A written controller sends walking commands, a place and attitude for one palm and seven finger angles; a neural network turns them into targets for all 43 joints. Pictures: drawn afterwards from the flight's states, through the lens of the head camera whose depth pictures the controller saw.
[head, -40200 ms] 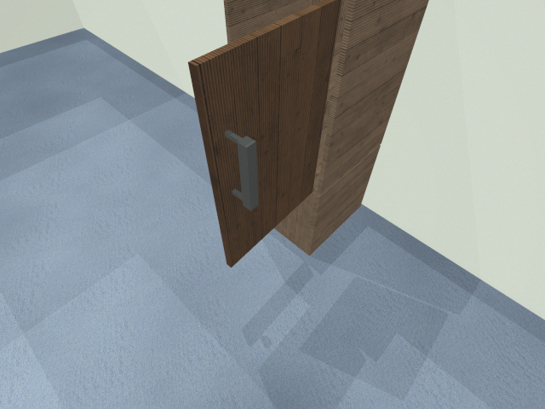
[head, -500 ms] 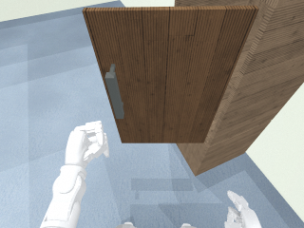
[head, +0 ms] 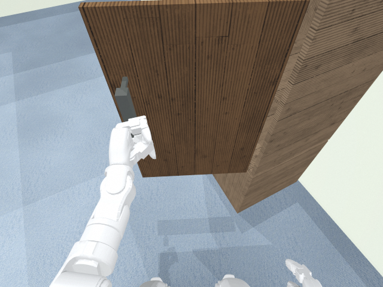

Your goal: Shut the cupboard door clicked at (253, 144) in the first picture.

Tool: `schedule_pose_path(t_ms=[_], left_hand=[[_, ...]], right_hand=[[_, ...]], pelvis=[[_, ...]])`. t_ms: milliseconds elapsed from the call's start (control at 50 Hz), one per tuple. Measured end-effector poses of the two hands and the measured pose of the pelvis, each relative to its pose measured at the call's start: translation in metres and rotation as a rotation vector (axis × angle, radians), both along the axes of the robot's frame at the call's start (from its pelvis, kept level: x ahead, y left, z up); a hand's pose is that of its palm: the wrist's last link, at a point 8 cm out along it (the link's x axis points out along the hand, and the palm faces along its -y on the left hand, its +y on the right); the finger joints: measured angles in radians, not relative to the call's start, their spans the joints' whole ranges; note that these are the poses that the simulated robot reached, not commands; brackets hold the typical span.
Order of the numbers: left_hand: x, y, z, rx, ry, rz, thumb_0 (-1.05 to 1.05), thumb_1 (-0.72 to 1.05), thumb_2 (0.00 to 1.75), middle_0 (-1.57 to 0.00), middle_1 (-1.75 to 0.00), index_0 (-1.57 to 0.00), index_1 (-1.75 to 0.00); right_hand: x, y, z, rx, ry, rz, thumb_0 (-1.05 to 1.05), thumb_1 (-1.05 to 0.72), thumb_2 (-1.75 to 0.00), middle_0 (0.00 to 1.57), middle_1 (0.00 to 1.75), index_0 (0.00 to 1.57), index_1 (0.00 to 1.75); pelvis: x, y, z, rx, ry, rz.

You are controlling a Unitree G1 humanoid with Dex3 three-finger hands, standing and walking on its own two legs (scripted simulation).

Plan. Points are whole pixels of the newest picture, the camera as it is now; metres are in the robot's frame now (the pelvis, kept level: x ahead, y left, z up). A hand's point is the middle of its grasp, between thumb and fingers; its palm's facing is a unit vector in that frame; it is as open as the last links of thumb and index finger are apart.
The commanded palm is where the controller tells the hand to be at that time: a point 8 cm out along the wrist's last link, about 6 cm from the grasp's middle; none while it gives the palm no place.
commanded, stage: bring the fist close to the handle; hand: left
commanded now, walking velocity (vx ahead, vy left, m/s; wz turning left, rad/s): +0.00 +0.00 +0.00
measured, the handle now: (132, 114) +0.49 +0.14 +0.07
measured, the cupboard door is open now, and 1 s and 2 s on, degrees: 66 58 47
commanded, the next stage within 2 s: push the door shut along its arc in 0.36 s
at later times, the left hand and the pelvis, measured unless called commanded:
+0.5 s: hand (148, 142) +0.40 +0.10 +0.07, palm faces +0.04 -1.00 -0.01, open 3.1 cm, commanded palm +0.38 +0.15 +0.07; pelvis +0.00 -0.01 +0.00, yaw +0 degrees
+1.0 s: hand (149, 121) +0.46 +0.10 +0.07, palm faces -0.09 -1.00 -0.02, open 3.1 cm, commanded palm +0.45 +0.14 +0.07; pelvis -0.01 +0.01 -0.01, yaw +0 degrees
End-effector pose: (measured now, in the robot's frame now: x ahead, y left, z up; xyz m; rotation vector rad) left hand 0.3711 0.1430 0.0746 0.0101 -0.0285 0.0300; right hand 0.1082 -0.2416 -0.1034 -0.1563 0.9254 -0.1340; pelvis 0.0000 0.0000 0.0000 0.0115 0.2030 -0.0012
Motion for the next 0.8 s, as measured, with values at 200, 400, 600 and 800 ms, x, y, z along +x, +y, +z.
schedule_pose_path(t_ms=[200,400,600,800], left_hand=[[0.002,0.002,-0.002,0.001,0.007,0.022,0.02,0.9,0.89,-1.3,-1.5,-1.3,-1.5],[0.0,0.007,-0.003,0.002,0.001,0.019,0.02,0.9,0.9,-1.3,-1.5,-1.3,-1.5],[0.013,0.005,-0.003,0.01,0.01,-0.017,0.02,0.9,0.9,-1.3,-1.5,-1.3,-1.5],[0.044,0.012,-0.002,0.013,0.027,-0.058,0.02,0.9,0.89,-1.33,-1.5,-1.31,-1.5]], right_hand=[[-0.026,-0.011,-0.003,0.001,0.075,-0.039,0.01,-0.91,-0.89,0.2,0.29,0.2,0.3],[-0.024,-0.018,-0.001,-0.016,0.072,-0.042,0.01,-0.91,-0.89,0.2,0.29,0.2,0.3],[-0.015,-0.013,0.0,-0.017,0.051,-0.028,0.01,-0.91,-0.89,0.2,0.29,0.2,0.3],[-0.038,-0.01,-0.011,-0.025,0.127,-0.045,0.01,-0.91,-0.89,0.2,0.29,0.2,0.3]], pelvis=[[-0.001,-0.004,0.003,0.006,0.006,-0.012],[-0.004,-0.007,0.003,0.004,-0.001,-0.005],[-0.006,-0.005,0.002,0.001,0.008,0.001],[-0.01,0.0,-0.004,-0.006,0.039,0.007]])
